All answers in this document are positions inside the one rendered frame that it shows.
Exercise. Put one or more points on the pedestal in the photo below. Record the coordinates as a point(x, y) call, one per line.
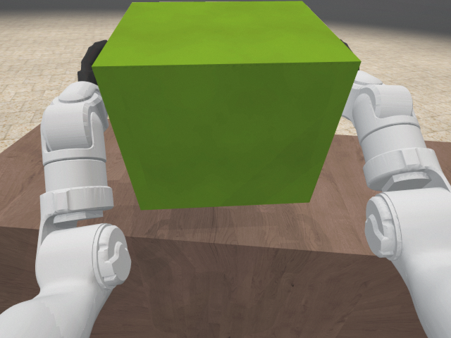
point(302, 270)

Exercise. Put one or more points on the left robot hand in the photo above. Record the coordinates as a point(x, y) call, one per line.
point(86, 73)

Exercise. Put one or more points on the carton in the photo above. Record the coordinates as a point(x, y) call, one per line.
point(223, 103)

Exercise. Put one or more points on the left robot forearm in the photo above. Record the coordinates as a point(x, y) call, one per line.
point(74, 156)

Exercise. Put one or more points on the right robot forearm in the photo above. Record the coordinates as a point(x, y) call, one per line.
point(389, 133)

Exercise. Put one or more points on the robot left upper arm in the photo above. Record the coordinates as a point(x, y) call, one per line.
point(77, 269)

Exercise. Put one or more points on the robot right upper arm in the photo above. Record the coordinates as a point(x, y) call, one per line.
point(412, 229)

